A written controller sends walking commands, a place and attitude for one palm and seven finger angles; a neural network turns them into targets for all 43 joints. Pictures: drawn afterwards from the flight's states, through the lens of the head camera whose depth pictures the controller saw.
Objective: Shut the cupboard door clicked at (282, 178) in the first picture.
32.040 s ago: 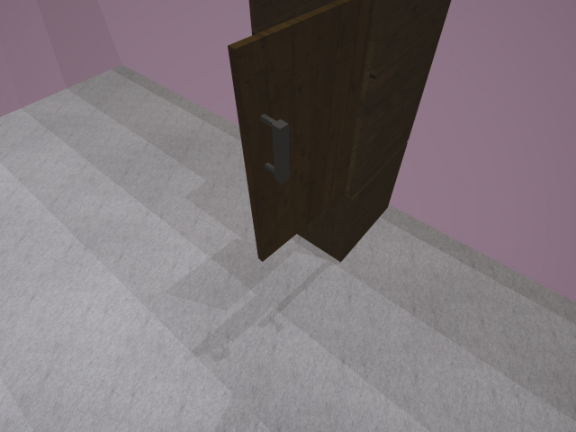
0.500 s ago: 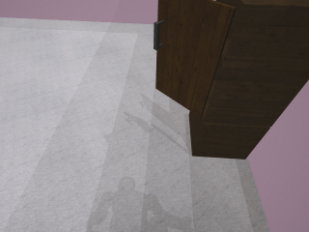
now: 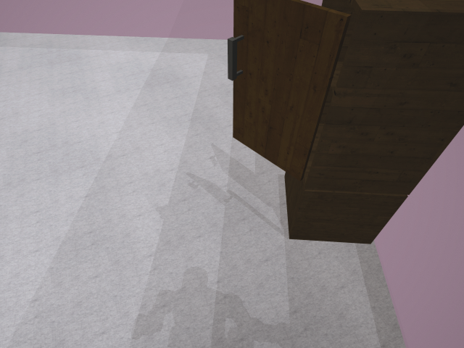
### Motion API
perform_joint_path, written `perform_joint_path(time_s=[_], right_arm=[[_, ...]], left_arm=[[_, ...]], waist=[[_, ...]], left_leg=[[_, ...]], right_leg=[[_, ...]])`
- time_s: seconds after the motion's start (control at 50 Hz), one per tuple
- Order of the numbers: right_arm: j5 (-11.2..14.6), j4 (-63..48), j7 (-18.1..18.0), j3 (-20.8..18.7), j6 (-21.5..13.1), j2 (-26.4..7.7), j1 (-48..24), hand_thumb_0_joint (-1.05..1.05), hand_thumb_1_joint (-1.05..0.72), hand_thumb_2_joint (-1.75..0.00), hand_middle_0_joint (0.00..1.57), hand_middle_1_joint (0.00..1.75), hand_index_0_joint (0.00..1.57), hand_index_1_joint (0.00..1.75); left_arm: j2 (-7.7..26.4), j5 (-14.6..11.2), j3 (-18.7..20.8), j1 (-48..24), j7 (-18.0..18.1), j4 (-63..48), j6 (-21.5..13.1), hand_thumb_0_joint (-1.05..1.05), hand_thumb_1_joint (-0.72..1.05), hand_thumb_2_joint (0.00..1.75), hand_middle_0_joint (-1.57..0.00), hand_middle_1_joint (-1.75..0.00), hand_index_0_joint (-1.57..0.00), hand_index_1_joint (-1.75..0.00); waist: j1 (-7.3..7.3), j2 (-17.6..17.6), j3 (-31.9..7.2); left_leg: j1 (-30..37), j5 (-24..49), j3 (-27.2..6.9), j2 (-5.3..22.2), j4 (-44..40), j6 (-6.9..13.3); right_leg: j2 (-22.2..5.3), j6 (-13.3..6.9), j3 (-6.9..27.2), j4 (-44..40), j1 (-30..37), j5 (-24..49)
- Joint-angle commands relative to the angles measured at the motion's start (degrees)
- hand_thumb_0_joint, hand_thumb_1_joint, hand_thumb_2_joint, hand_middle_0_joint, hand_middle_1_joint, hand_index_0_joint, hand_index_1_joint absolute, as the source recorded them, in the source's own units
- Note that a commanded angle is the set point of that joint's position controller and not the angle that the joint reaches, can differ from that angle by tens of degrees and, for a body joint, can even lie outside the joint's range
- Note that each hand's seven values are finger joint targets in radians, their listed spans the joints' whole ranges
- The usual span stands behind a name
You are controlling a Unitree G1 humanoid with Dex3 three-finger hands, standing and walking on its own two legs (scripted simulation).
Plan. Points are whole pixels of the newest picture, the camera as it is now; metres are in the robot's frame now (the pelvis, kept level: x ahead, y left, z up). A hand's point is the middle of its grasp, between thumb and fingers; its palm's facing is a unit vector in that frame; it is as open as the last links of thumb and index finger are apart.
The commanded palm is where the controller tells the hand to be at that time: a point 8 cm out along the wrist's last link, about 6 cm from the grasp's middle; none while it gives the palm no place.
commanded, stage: walk to a spot facing it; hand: left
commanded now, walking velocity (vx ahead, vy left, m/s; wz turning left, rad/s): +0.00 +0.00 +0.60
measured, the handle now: (236, 57) +0.97 +0.04 +0.03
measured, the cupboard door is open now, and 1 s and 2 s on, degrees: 49 49 49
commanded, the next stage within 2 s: none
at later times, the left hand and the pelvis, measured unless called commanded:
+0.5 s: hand out of the picture -0.03 +0.24 -0.21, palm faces +0.25 -0.95 -0.21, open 7.4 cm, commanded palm none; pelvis -0.03 +0.04 -0.03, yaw +14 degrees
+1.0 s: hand out of the picture -0.05 +0.25 -0.16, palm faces +0.52 -0.81 -0.28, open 7.4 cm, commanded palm none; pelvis -0.01 +0.03 -0.01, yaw +31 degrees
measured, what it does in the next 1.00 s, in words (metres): steps on the spot, turning left: left foot, then right foot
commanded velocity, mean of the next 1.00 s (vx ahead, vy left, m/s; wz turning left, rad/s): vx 0.11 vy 0.00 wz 0.60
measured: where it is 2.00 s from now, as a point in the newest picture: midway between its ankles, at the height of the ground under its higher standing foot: outside the picture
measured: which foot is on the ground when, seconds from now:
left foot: down 0.00-0.22, up 0.24-0.48, down 0.50-0.90, up 0.92-1.00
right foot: down 0.00-0.50, up 0.52-0.90, down 0.92-1.00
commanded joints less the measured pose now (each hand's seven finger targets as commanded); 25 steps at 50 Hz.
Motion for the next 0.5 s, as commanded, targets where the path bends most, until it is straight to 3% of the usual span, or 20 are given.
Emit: perform_joint_path(time_s=[0.0, 0.08, 0.14, 0.16, 0.18, 0.2, 0.22, 0.26, 0.32, 0.4, 0.42, 0.44, 0.46, 0.48], right_arm=[[-0.05, -3.12, -0.49, -1.99, -0.88, -10.94, -0.9, 0.0, -0.9, -0.9, 0.2, 0.3, 0.2, 0.3], [-0.02, -2.95, -0.24, -0.69, 0.42, -3.93, 2.39, 0.0, -0.9, -0.9, 0.2, 0.3, 0.2, 0.3], [0.07, -4.02, -0.17, -1.24, 1.13, -3.91, 3.28, 0.0, -0.9, -0.9, 0.2, 0.3, 0.2, 0.3], [0.11, -4.28, -0.17, -1.56, 1.33, -3.59, 3.61, 0.0, -0.9, -0.9, 0.2, 0.3, 0.2, 0.3], [0.12, -4.82, -0.17, -1.84, 1.67, -3.16, 3.32, 0.0, -0.9, -0.9, 0.2, 0.3, 0.2, 0.3], [0.09, -5.59, -0.29, -2.23, 2.06, -2.74, 3.17, 0.0, -0.9, -0.9, 0.2, 0.3, 0.2, 0.3], [0.09, -6.25, -0.42, -2.69, 2.41, -2.64, 2.95, 0.0, -0.9, -0.9, 0.2, 0.3, 0.2, 0.3], [0.27, -7.08, -0.2, -3.18, 3.0, -1.48, 2.95, 0.0, -0.9, -0.9, 0.2, 0.3, 0.2, 0.3], [0.36, -8.38, 0.77, -3.23, 3.48, 1.0, 3.71, 0.0, -0.9, -0.9, 0.2, 0.3, 0.2, 0.3], [0.12, -9.64, 1.47, -3.51, 3.18, 2.23, 5.42, 0.0, -0.9, -0.9, 0.2, 0.3, 0.2, 0.3], [-0.03, -9.66, 1.54, -3.57, 3.0, 2.23, 6.65, 0.0, -0.9, -0.9, 0.2, 0.3, 0.2, 0.3], [-0.11, -9.39, 1.7, -3.77, 2.69, 1.45, 8.93, 0.0, -0.9, -0.9, 0.2, 0.3, 0.2, 0.3], [-0.4, -9.01, 1.74, -4.4, 2.24, -1.1, 11.89, 0.0, -0.9, -0.9, 0.2, 0.3, 0.2, 0.3], [-1.02, -9.36, 1.19, -5.88, 1.89, -7.13, 14.38, 0.0, -0.9, -0.9, 0.2, 0.3, 0.2, 0.3]], left_arm=[[11.3, 0.05, 2.09, -1.29, 0.82, -2.82, -0.89, 0.0, 0.9, 0.9, -0.2, -0.3, -0.2, -0.3], [5.56, -0.13, 1.35, 2.48, 1.53, -2.63, 0.55, 0.0, 0.9, 0.9, -0.2, -0.3, -0.2, -0.3], [6.68, 0.08, 2.25, 4.6, 1.81, -3.52, 1.15, 0.0, 0.9, 0.9, -0.2, -0.3, -0.2, -0.3], [7.25, 0.08, 2.7, 5.39, 1.93, -3.83, 1.23, 0.0, 0.9, 0.9, -0.2, -0.3, -0.2, -0.3], [7.82, 0.2, 3.11, 6.42, 2.05, -4.11, 1.34, 0.0, 0.9, 0.9, -0.2, -0.3, -0.2, -0.3], [8.05, 0.4, 3.51, 7.33, 2.16, -4.42, 1.36, 0.0, 0.9, 0.9, -0.2, -0.3, -0.2, -0.3], [8.01, 0.84, 3.79, 7.89, 2.37, -4.95, 1.39, 0.0, 0.9, 0.9, -0.2, -0.3, -0.2, -0.3], [6.81, 1.15, 3.99, 5.93, 2.6, -6.71, 1.53, 0.0, 0.9, 0.9, -0.2, -0.3, -0.2, -0.3], [6.9, 1.23, 4.57, 3.29, 2.17, -9.41, 1.48, 0.0, 0.9, 0.9, -0.2, -0.3, -0.2, -0.3], [6.93, 1.32, 5.33, 3.6, 1.88, -10.84, 1.61, 0.0, 0.9, 0.9, -0.2, -0.3, -0.2, -0.3], [6.62, 1.18, 5.37, 3.83, 1.75, -10.95, 1.72, 0.0, 0.9, 0.9, -0.2, -0.3, -0.2, -0.3], [5.87, 0.92, 5.35, 3.73, 1.58, -11.1, 1.92, 0.0, 0.9, 0.9, -0.2, -0.3, -0.2, -0.3], [3.98, 0.61, 5.16, 5.2, 1.4, -11.78, 2.52, 0.0, 0.9, 0.9, -0.2, -0.3, -0.2, -0.3], [-0.03, 0.19, 4.56, 5.95, 1.21, -13.46, 3.01, 0.0, 0.9, 0.9, -0.2, -0.3, -0.2, -0.3]], waist=[[-0.3, 0.12, -3.08], [0.06, -0.12, -3.18], [0.82, -2.19, -3.43], [1.05, -3.61, -3.53], [1.65, -6.04, -3.07], [2.09, -8.22, -2.07], [2.48, -8.81, -1.58], [1.35, -6.11, 0.87], [-0.41, -5.31, 2.12], [-0.97, -7.06, 1.46], [-1.43, -6.92, 1.0], [-2.36, -4.07, -0.22], [-3.26, 5.85, -1.37], [-4.05, 22.26, -1.62]], left_leg=[[0.06, 10.95, -6.26, 7.1, -1.07, 0.92], [-3.35, 13.8, -6.12, 6.22, 2.28, -0.16], [-7.25, 13.21, -5.54, 4.62, 7.34, -0.51], [-9.24, 10.65, -4.75, 3.58, 10.66, -0.88], [-12.3, 1.9, -3.56, 2.06, 16.14, -1.32], [-16.02, -11.78, -2.85, 0.93, 23.75, -1.56], [-19.05, -18.41, -3.64, 1.0, 32.0, -1.32], [-21.07, -20.33, -4.72, 2.18, 40.95, -1.51], [-19.27, -17.71, -2.36, 3.66, 38.21, -2.26], [-14.4, -11.93, 0.87, 3.57, 28.48, -2.36], [-12.14, -8.66, 1.79, 3.11, 24.06, -2.23], [-7.65, -3.58, 1.32, 3.31, 17.86, -1.92], [-4.01, 3.67, -6.27, 6.64, 9.66, -0.26], [-2.98, 16.05, -27.71, 20.54, 1.85, 6.64]], right_leg=[[-10.31, 0.43, 7.51, -1.69, 1.96, 17.04], [-11.6, 1.46, 5.23, 2.59, 2.97, 19.21], [-13.85, 0.11, 5.43, 4.51, 4.25, 21.69], [-16.21, -1.36, 6.55, 4.26, 5.32, 23.63], [-18.97, -3.55, 8.16, 3.24, 6.28, 26.12], [-22.16, -6.46, 9.88, 2.51, 6.84, 29.57], [-24.77, -9.27, 11.14, 2.32, 6.55, 31.64], [-25.69, -10.98, 8.54, 2.12, 2.6, 29.03], [-23.91, -8.33, 2.24, 2.77, -2.39, 23.09], [-23.41, -5.16, -1.14, 5.65, -6.66, 13.59], [-22.62, -3.72, -2.64, 7.89, -7.45, 11.01], [-21.44, -1.35, -5.45, 12.4, -9.87, 6.79], [-17.07, 2.08, -8.54, 21.38, -14.38, -2.41], [-8.65, 6.96, -9.75, 34.51, -24.37, -25.96]])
